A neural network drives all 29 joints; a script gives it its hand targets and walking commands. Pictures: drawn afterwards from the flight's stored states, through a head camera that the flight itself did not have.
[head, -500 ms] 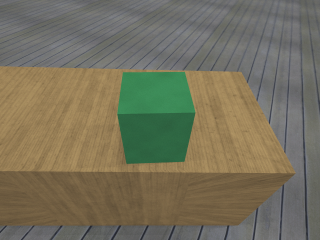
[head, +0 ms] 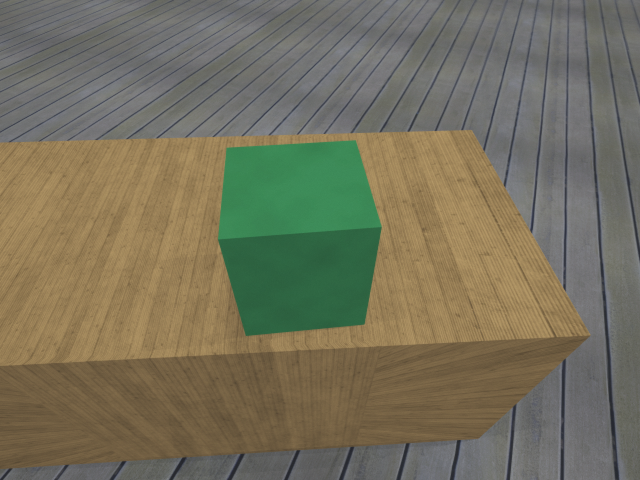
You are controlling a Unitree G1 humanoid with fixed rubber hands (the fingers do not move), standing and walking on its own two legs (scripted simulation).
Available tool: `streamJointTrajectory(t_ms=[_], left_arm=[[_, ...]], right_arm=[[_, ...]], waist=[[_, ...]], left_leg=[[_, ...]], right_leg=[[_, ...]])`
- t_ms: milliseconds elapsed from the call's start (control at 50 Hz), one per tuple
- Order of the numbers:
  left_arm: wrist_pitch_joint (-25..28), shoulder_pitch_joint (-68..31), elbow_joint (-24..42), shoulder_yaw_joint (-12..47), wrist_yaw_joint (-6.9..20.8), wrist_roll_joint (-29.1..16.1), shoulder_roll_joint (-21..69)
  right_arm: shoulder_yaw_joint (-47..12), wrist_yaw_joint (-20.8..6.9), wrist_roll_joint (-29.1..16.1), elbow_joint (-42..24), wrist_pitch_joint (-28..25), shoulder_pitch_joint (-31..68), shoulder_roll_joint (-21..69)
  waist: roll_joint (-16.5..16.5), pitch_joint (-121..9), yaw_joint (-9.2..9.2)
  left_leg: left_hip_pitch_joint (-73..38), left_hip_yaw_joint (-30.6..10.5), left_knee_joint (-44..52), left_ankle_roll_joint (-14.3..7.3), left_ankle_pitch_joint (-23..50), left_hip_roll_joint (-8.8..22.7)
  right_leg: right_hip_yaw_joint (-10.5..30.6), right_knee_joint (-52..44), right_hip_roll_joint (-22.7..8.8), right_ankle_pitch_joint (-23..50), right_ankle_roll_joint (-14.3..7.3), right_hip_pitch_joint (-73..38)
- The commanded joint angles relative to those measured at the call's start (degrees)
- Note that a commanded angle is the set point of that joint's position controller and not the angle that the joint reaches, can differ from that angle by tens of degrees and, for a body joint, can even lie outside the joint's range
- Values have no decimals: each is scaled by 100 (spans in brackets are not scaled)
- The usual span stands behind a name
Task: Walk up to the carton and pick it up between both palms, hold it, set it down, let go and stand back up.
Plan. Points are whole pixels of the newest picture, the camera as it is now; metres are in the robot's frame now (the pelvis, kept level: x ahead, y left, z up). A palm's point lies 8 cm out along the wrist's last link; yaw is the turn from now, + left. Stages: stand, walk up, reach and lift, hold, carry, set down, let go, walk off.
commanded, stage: walk up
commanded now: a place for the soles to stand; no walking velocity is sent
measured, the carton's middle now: (299, 240) +0.49 +0.04 -0.01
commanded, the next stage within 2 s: reach and lift in 0.82 s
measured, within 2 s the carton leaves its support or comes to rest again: neither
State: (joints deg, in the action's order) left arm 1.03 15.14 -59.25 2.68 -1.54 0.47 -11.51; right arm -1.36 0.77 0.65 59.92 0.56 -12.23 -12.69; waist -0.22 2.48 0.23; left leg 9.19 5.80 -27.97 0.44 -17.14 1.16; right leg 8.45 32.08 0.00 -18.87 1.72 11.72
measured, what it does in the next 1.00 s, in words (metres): stands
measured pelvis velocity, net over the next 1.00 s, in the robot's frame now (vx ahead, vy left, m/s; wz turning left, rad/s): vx -0.04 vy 0.00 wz -0.01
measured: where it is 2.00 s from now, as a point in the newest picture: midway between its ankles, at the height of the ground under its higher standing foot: outside the picture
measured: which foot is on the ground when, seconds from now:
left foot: down 0.00-1.00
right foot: down 0.00-1.00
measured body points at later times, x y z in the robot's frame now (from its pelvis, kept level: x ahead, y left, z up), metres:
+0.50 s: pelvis -0.01 +0.00 +0.00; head +0.01 -0.01 +0.45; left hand +0.03 +0.24 -0.15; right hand +0.00 -0.25 -0.16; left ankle -0.02 +0.12 -0.73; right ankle -0.01 -0.14 -0.73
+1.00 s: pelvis -0.04 +0.00 -0.03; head +0.03 -0.01 +0.41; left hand +0.11 +0.25 -0.16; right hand +0.05 -0.26 -0.18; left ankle -0.02 +0.12 -0.74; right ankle -0.01 -0.14 -0.73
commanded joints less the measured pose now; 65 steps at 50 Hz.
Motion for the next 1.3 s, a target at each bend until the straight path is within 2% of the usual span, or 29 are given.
streamJointTrajectory(t_ms=[0,60,80,160,180,220,260,340,500,560,640,700,720,800,820,840,860,880,940,980,1000,1040,1080,1120,1140,1160,1200,1240,1280], left_arm=[[87,233,161,-148,-62,3,-794],[88,278,127,-144,-63,2,-833],[92,257,137,-153,-68,2,-869],[82,230,84,-137,-73,-3,-877],[77,239,117,-123,-77,-13,-831],[74,209,111,-105,-77,-18,-821],[82,249,96,-123,-88,-15,-828],[92,262,102,-111,-105,-1,-852],[71,243,165,-144,-117,-12,-924],[61,308,156,-122,-119,-3,-830],[64,272,182,-137,-128,6,-961],[67,318,176,-123,-130,-12,-936],[66,297,205,-114,-132,1,-907],[65,340,237,-140,-138,11,-984],[-1080,-4084,1769,-350,21,-450,-1592],[-1726,-3292,1801,-200,-85,-426,-1480],[-2145,-3332,2180,-241,-69,-378,-1512],[-2508,-3108,2353,-210,-6,-334,-1329],[-3376,-2518,3295,-234,295,37,-1216],[-3797,-1874,3472,-533,493,511,-1183],[-3920,-1574,3579,-636,596,695,-1192],[-4067,-974,3746,-762,725,887,-936],[-4064,-597,4216,-821,755,1006,-858],[-3934,-653,4404,-861,763,1009,-886],[-3825,-735,4322,-862,739,1027,-932],[-3667,-947,4272,-853,717,967,-1022],[-3338,-1494,4179,-848,674,868,-1237],[-3021,-1961,4160,-820,604,771,-1348],[-2784,-2310,4239,-739,521,643,-1365]], right_arm=[[139,27,-13,-123,-60,-226,-763],[126,34,13,-97,-46,-190,-767],[112,37,-6,-73,-42,-236,-751],[129,45,5,-39,-19,-243,-803],[118,45,-3,-31,-5,-206,-831],[106,48,-16,25,-5,-301,-791],[107,48,-9,46,11,-267,-856],[96,62,-9,59,19,-282,-828],[112,64,-3,83,51,-341,-941],[111,65,-11,85,75,-220,-936],[117,51,0,82,103,-281,-970],[117,50,6,79,106,-340,-991],[125,46,-3,88,101,-335,-994],[145,45,17,25,129,-257,-1048],[815,-287,718,-1414,-474,3754,-764],[1168,-489,898,-1023,-367,2794,-895],[1208,-580,907,-1323,-303,2680,-1038],[1277,-658,905,-1226,-139,2323,-1023],[1176,-532,252,-1832,311,1363,-1044],[1012,-366,-237,-1644,454,903,-1090],[887,-306,-459,-1637,493,814,-1176],[646,-219,-754,-1582,629,668,-1180],[437,-144,-919,-1833,699,581,-1173],[362,-39,-870,-2015,691,717,-1036],[352,18,-769,-1990,696,758,-852],[329,60,-665,-2134,677,919,-646],[376,167,-379,-2413,596,1134,-275],[444,217,-181,-2630,456,1273,-4],[517,194,-60,-2762,298,1301,187]], waist=[[-70,-70,-21],[-36,-75,2],[-161,-96,-38],[-137,-33,-31],[-33,74,-29],[-168,138,-42],[-64,154,-30],[-210,-25,-28],[-315,-101,-41],[-65,68,13],[-128,215,-41],[-210,88,-37],[-111,77,-50],[-129,18,-26],[-222,-121,12],[-221,425,-37],[-358,208,-24],[-317,-165,-82],[-89,-1668,-120],[233,-2337,-250],[281,-2547,-259],[420,-2353,-254],[355,-1897,-163],[189,-1237,-185],[193,-735,-139],[-35,-177,-153],[-213,370,-206],[-139,452,-222],[124,99,-272]], left_leg=[[-378,-447,469,-375,1185,528],[-444,-384,468,-358,1006,504],[-454,-373,473,-350,1083,509],[-497,-348,516,-346,810,522],[-428,-321,511,-357,704,533],[-391,-325,527,-346,712,557],[-349,-247,520,-302,619,550],[-510,-213,497,-320,693,572],[-509,-134,522,-330,437,639],[-393,-100,583,-368,219,668],[-396,-85,553,-382,108,646],[-501,-93,565,-440,131,739],[-449,-88,568,-433,113,751],[-474,1,446,-420,85,691],[2012,-182,-727,12,-485,356],[2209,-42,-710,112,-1222,294],[2055,8,-726,156,-1236,282],[1649,55,-887,226,-1004,291],[731,106,-1614,401,-36,300],[18,9,-2007,513,1371,254],[-301,-67,-2129,543,1930,241],[-578,-143,-1961,562,2396,205],[-609,-169,-1648,528,2338,166],[-307,-85,-1362,439,1753,75],[85,-71,-1118,358,1085,70],[339,-1,-1016,237,548,62],[721,114,-949,71,-35,27],[945,174,-981,-38,-303,51],[963,192,-1014,-70,-418,86]], right_leg=[[294,-468,-330,2040,-414,445],[355,-494,-356,2007,-414,481],[357,-457,-349,2047,-410,479],[399,-504,-299,1842,-401,652],[405,-521,-297,1804,-405,674],[400,-527,-277,1755,-399,699],[500,-529,-318,1888,-401,735],[563,-448,-276,2073,-415,723],[660,-388,-214,1766,-414,815],[617,-308,-159,1642,-374,927],[735,-369,-158,1491,-385,1130],[616,-237,-86,1521,-363,1122],[636,-211,-88,1550,-375,1055],[745,-209,-119,1629,-394,1067],[-959,726,-69,-264,-378,1542],[-1099,805,-80,-813,-395,1429],[-1184,782,-95,-711,-411,1391],[-1140,750,-122,-313,-441,1396],[-1067,990,-117,1125,-421,1406],[-1327,1324,28,2561,-355,1374],[-1409,1342,118,2810,-353,1382],[-1554,1167,262,2778,-388,1209],[-1529,794,313,2586,-417,968],[-1437,473,287,2312,-413,903],[-1371,290,235,1708,-412,868],[-1271,122,143,1194,-383,1038],[-1074,-65,-16,665,-308,1227],[-923,-101,-131,372,-250,1375],[-873,-24,-180,281,-247,1332]])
